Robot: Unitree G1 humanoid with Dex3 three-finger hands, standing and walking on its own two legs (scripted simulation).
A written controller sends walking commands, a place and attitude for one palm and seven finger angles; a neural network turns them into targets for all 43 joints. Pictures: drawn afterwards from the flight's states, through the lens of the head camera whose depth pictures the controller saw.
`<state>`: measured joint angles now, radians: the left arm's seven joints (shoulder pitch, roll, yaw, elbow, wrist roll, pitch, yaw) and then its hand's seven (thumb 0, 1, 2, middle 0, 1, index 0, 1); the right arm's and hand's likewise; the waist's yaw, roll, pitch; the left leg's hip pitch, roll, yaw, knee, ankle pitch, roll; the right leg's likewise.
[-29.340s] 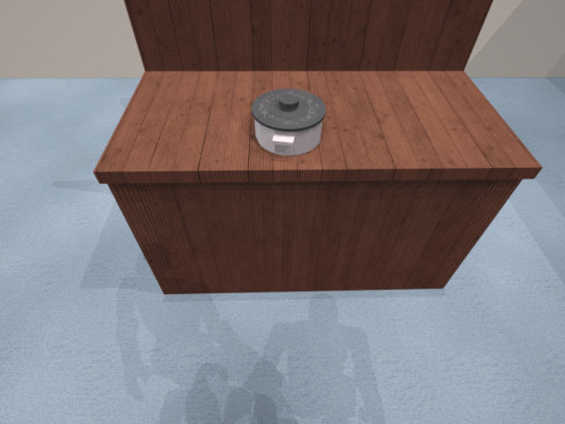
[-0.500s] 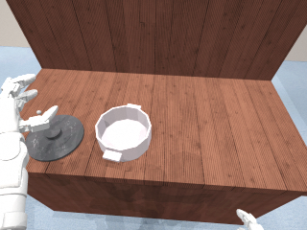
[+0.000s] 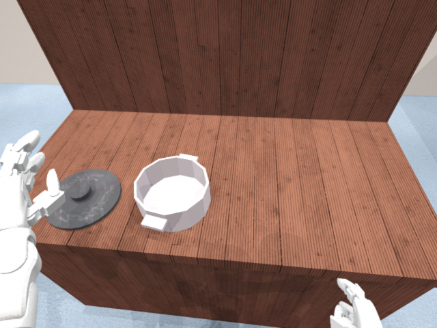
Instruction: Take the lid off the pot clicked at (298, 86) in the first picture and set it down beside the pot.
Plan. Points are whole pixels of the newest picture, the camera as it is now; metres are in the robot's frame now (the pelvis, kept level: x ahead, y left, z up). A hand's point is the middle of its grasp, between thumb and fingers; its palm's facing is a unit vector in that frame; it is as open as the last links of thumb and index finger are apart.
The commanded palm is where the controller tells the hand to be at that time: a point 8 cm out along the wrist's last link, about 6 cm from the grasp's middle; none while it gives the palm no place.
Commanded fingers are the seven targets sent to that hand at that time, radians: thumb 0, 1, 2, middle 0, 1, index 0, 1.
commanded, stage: draw the hand back to the body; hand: left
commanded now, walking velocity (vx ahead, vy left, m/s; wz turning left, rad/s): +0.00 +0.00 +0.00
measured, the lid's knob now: (80, 191) +0.42 +0.41 -0.06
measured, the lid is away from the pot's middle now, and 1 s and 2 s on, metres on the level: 0.25 0.25 0.25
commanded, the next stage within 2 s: step back with the hand held close in 0.80 s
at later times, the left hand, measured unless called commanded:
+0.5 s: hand (40, 234) +0.20 +0.27 +0.15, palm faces +0.40 -0.85 -0.36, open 7.4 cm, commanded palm +0.14 +0.31 +0.17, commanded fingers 0.00 0.90 0.90 -0.20 -0.30 -0.20 -0.30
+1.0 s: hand (16, 244) +0.17 +0.28 +0.17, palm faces +0.39 -0.82 -0.42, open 7.4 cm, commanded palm +0.12 +0.31 +0.17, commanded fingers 0.00 0.90 0.90 -0.20 -0.30 -0.20 -0.30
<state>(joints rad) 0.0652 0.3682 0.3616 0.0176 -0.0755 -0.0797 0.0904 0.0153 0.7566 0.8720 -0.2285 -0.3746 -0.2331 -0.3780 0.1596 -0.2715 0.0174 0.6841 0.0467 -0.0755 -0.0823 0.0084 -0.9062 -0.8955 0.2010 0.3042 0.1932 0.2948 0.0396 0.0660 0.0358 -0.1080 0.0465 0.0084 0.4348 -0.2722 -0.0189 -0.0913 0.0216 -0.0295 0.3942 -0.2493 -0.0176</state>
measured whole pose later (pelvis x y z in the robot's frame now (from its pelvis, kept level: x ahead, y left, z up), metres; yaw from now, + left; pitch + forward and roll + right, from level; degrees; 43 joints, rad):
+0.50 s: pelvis -0.01 +0.02 +0.00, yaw -1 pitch -4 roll -1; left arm 0.40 0.33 0.31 -0.34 -0.07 -0.10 0.08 0.02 0.89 0.90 -0.20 -0.30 -0.21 -0.31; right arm 0.18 -0.24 0.03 0.67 0.02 -0.11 -0.08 0.01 -0.90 -0.90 0.20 0.30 0.18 0.29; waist 0.05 0.05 0.03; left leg -0.10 0.02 0.03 0.43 -0.26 0.01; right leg -0.08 0.00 -0.01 0.39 -0.23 0.01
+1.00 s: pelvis -0.02 +0.03 +0.00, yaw -2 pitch -4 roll -1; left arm 0.51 0.36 0.36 -0.50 -0.06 -0.15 0.09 0.02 0.89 0.90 -0.21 -0.30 -0.21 -0.31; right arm 0.17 -0.22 0.04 0.63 0.01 -0.09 -0.07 0.01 -0.90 -0.90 0.20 0.30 0.18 0.29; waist 0.07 0.04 0.03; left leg -0.15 0.02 0.05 0.48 -0.27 0.02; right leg -0.13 -0.01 0.01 0.41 -0.22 0.03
